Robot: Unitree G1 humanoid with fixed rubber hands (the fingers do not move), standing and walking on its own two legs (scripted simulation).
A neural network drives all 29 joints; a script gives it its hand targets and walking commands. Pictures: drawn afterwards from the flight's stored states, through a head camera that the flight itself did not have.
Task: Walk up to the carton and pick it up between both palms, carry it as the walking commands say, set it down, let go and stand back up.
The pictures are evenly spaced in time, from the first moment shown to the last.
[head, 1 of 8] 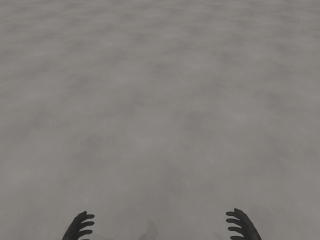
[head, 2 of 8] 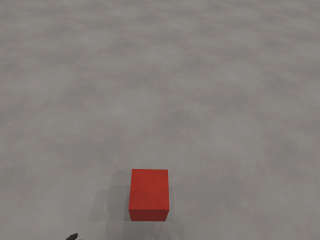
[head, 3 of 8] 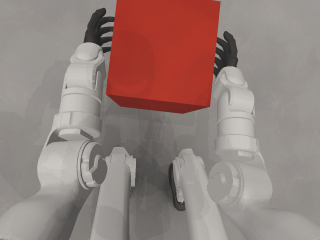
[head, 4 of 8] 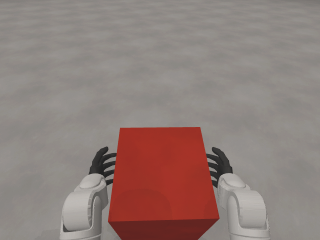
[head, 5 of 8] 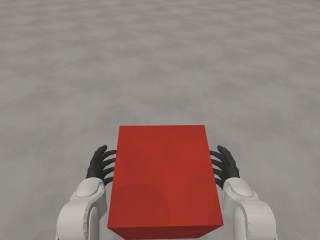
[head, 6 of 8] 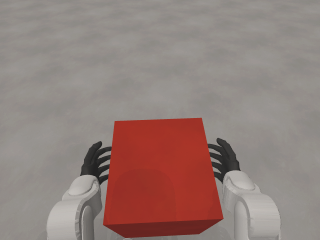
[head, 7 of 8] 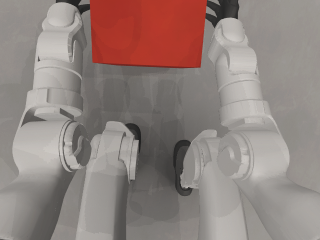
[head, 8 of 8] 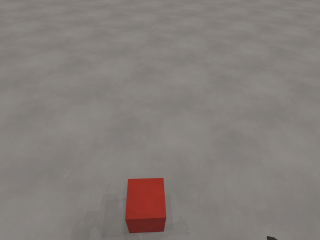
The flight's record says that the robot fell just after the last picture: no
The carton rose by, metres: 0.67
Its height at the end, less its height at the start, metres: +0.00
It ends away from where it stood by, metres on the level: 5.95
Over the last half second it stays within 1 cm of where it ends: yes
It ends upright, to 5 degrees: yes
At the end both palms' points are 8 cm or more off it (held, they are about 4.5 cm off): yes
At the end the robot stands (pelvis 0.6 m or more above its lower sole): yes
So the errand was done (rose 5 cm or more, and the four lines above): yes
